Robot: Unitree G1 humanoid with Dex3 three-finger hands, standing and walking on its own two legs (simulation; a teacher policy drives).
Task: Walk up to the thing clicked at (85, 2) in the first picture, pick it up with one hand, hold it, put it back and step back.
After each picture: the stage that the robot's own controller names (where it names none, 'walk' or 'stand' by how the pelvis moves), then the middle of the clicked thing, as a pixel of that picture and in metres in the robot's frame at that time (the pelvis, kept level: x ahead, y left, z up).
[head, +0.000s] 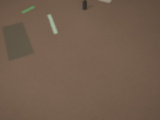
stand; (84, 1) +2.32 +0.02 -0.66
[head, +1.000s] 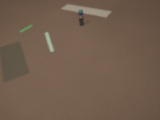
walk; (81, 18) +2.19 +0.21 -0.65
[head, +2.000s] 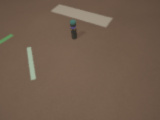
walk; (73, 29) +1.55 +0.26 -0.65
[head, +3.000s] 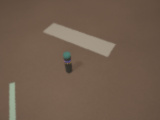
walk; (68, 62) +1.03 +0.24 -0.65
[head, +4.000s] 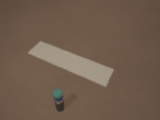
walk; (58, 100) +0.62 +0.21 -0.63
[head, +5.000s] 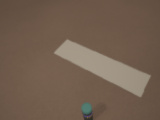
walk; (87, 113) +0.45 +0.06 -0.62
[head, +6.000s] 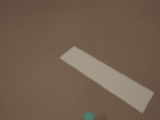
stand; out of the picture +0.43 +0.00 -0.63
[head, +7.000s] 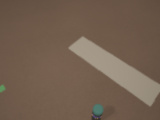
stand; (96, 114) +0.43 -0.06 -0.64
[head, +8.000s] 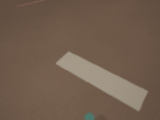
stand; out of the picture +0.46 -0.02 -0.66
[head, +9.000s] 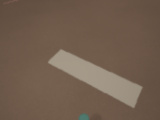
walk; out of the picture +0.42 +0.02 -0.64
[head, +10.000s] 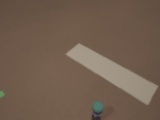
walk; (96, 113) +0.51 -0.08 -0.61
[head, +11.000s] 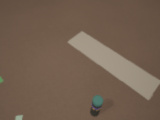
walk; (96, 106) +0.48 -0.07 -0.60
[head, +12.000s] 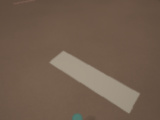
stand; out of the picture +0.45 +0.06 -0.66
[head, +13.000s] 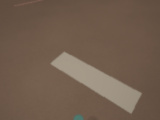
stand; out of the picture +0.45 +0.06 -0.66
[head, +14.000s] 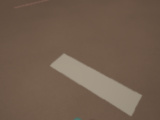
stand; out of the picture +0.43 +0.08 -0.66
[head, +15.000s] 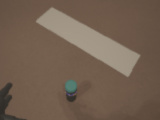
go down; (71, 91) +0.46 +0.07 -0.50
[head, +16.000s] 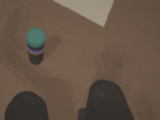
go down; (36, 49) +0.52 +0.12 -0.25
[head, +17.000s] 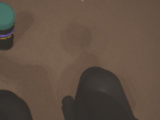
close in; (2, 31) +0.52 +0.15 -0.20
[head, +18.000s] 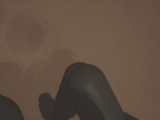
close; out of the picture +0.51 +0.19 -0.20
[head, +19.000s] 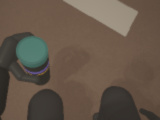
lift; (37, 66) +0.38 +0.17 -0.05
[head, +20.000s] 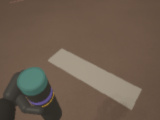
hold; (44, 99) +0.29 +0.15 +0.05
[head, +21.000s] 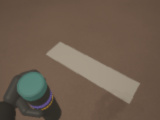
hold; (43, 101) +0.29 +0.15 +0.02
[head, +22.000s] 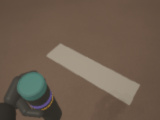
hold; (44, 102) +0.29 +0.15 +0.02
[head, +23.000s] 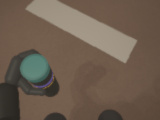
crouch; (44, 79) +0.37 +0.13 -0.04
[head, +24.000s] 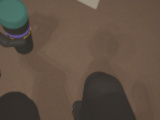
lower; (19, 32) +0.50 +0.12 -0.10
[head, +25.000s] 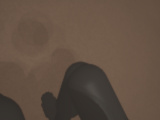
lower; out of the picture +0.47 +0.21 -0.20
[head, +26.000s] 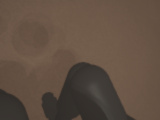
lower; out of the picture +0.47 +0.21 -0.20
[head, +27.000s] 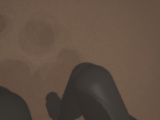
lower; out of the picture +0.46 +0.20 -0.19
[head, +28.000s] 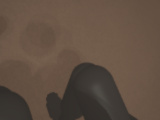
lower; out of the picture +0.46 +0.20 -0.19
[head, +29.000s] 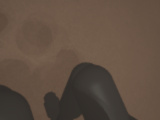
open; out of the picture +0.47 +0.20 -0.20
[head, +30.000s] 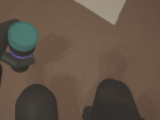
hold; (21, 52) +0.42 +0.21 -0.10
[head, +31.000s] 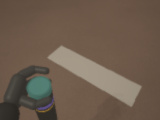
crouch; (44, 105) +0.31 +0.16 -0.03
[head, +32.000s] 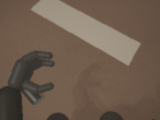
crouch; (24, 86) +0.48 +0.35 -0.52
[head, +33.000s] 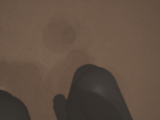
stand; out of the picture +0.46 +0.44 -0.28
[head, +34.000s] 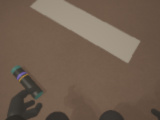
stand; (26, 81) +0.51 +0.35 -0.53
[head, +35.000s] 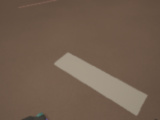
stand; out of the picture +0.48 +0.30 -0.69
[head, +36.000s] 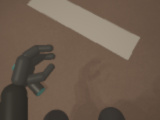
lower; (28, 78) +0.53 +0.33 -0.51
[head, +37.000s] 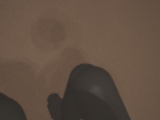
lower; out of the picture +0.50 +0.43 -0.28
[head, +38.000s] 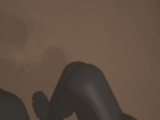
stand; out of the picture +0.50 +0.44 -0.29
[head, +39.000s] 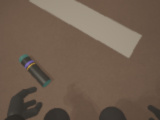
walk; (34, 70) +0.57 +0.31 -0.51
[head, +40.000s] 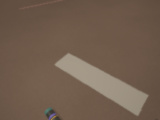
hold; out of the picture +0.54 +0.24 -0.69
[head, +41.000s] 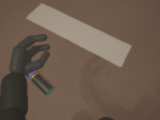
lower; (37, 80) +0.59 +0.27 -0.58
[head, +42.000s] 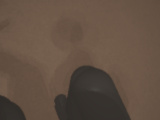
lower; out of the picture +0.59 +0.36 -0.29
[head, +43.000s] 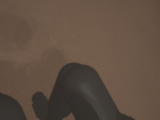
lower; out of the picture +0.59 +0.38 -0.30
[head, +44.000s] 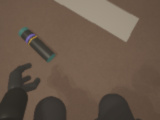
walk; (36, 44) +0.66 +0.25 -0.43
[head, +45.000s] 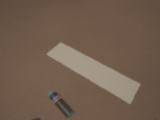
crouch; (60, 103) +0.62 +0.17 -0.67
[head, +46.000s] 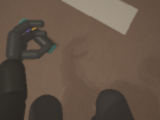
lower; (37, 35) +0.70 +0.20 -0.41
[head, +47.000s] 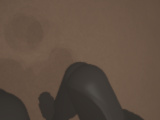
lower; out of the picture +0.68 +0.33 -0.29
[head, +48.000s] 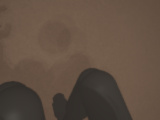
stand; out of the picture +0.70 +0.30 -0.32
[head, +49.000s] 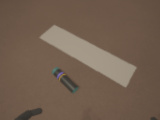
lower; (64, 79) +0.71 +0.11 -0.63
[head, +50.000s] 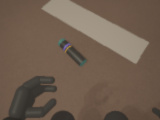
lower; (71, 52) +0.76 +0.10 -0.52
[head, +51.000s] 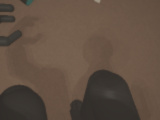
lower; out of the picture +0.80 +0.19 -0.28
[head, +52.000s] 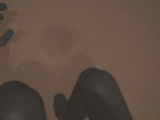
stand; out of the picture +0.81 +0.23 -0.32
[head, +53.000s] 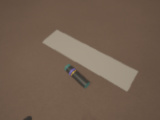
stand; (76, 75) +0.78 +0.02 -0.65
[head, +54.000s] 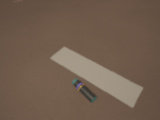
stand; (83, 90) +0.78 -0.01 -0.68
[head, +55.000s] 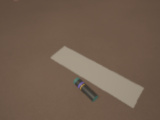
stand; (85, 89) +0.78 -0.02 -0.68
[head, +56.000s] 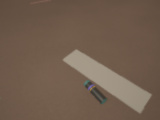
stand; (94, 91) +0.80 -0.06 -0.74
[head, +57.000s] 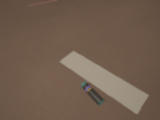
stand; (91, 92) +0.79 -0.04 -0.75
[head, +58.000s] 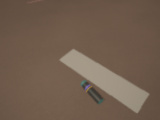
walk; (91, 91) +0.78 -0.03 -0.75
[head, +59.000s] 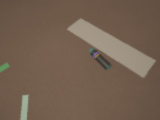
walk; (99, 58) +0.94 -0.10 -0.72
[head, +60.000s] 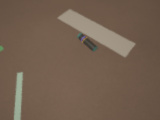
walk; (87, 42) +1.20 -0.04 -0.73
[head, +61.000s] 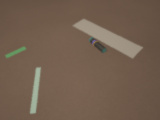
stand; (97, 44) +1.42 -0.08 -0.73
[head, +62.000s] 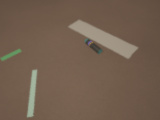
stand; (93, 45) +1.40 -0.07 -0.75
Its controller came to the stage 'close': yes
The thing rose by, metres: 0.65
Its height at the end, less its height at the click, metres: -0.09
